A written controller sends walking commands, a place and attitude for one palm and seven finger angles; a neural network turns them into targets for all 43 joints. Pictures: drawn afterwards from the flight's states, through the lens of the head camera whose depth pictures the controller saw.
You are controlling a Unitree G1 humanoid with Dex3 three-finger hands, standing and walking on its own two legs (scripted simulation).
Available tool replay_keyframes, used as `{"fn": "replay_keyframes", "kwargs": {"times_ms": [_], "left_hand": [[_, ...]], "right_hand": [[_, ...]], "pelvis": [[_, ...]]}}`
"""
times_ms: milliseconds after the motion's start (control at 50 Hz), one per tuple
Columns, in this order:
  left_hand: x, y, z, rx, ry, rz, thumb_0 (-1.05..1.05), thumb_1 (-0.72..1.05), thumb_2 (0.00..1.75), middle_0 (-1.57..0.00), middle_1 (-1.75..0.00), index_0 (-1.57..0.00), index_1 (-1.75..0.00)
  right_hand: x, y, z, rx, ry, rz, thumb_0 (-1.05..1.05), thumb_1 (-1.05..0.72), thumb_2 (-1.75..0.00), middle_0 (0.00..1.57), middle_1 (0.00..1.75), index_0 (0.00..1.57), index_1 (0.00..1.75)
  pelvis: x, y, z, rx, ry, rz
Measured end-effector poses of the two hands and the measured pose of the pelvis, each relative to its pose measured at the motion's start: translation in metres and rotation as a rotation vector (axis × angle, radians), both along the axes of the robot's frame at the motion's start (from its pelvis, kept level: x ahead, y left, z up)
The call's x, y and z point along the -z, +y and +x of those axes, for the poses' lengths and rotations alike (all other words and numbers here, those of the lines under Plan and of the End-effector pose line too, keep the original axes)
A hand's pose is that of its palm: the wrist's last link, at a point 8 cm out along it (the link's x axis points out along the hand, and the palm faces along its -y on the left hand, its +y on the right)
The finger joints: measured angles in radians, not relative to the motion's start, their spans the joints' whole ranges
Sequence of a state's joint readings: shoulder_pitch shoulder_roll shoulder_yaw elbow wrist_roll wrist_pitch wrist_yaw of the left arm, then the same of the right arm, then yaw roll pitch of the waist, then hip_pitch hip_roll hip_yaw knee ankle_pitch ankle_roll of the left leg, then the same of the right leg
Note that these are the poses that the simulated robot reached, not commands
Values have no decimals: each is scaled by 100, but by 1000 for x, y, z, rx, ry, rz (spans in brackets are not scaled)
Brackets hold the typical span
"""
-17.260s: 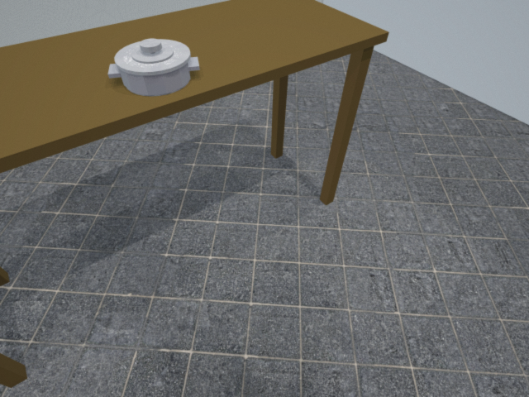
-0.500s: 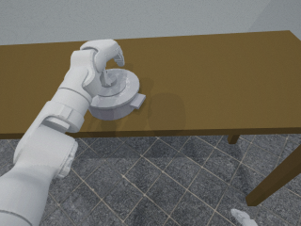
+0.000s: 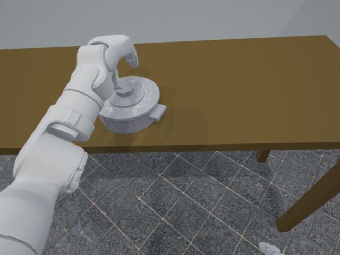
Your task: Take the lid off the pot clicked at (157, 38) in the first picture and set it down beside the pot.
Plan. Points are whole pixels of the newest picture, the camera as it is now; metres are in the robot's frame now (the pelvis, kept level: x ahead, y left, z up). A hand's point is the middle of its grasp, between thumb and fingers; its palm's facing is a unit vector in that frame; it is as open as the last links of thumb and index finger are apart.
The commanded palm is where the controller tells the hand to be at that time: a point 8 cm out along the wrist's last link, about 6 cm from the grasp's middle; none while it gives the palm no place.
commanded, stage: raise the hand to come down again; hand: left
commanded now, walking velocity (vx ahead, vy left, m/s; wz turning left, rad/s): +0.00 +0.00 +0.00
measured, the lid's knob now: (124, 89) +0.48 +0.12 +0.15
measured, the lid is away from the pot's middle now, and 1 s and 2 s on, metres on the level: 0.00 0.00 0.00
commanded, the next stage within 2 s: move the open hand above the knob in 0.10 s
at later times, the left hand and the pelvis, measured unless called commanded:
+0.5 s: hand (119, 72) +0.46 +0.12 +0.22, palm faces -0.25 -0.03 -0.97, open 10.1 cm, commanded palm +0.45 +0.12 +0.27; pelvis +0.00 +0.00 +0.00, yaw +0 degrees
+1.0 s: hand (120, 73) +0.46 +0.12 +0.21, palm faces -0.25 -0.03 -0.97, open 10.1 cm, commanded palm +0.44 +0.12 +0.27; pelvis +0.00 +0.00 +0.00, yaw +0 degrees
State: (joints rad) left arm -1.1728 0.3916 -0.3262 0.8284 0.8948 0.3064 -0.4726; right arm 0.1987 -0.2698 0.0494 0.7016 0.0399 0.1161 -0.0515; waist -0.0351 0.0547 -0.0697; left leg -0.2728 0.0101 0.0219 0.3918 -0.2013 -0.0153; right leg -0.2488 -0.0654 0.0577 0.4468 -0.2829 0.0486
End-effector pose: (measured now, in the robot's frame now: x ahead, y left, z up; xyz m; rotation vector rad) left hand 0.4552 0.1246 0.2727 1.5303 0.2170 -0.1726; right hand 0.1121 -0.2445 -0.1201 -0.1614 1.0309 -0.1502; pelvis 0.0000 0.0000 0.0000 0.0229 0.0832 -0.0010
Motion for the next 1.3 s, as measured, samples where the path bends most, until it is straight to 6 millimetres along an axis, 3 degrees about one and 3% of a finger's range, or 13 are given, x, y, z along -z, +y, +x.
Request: {"fn": "replay_keyframes", "kwargs": {"times_ms": [240,840,1300], "left_hand": [[2,2,-1,3,2,-1,0,-23,127,-82,-8,-82,-9],[2,-13,1,31,0,-1,0,-24,127,-82,-8,-82,-9],[1,-6,-5,9,-5,-2,0,-24,127,-82,-8,-82,-9]], "right_hand": [[-2,-5,-8,19,-2,-14,1,-91,-90,20,30,20,30],[-2,-7,4,3,-19,-11,1,-91,-90,20,30,20,30],[-7,1,22,-29,-56,0,1,-91,-90,20,30,20,30]], "pelvis": [[0,1,-2,6,-4,0],[-1,-3,2,8,-2,1],[0,-3,2,3,-8,0]]}}
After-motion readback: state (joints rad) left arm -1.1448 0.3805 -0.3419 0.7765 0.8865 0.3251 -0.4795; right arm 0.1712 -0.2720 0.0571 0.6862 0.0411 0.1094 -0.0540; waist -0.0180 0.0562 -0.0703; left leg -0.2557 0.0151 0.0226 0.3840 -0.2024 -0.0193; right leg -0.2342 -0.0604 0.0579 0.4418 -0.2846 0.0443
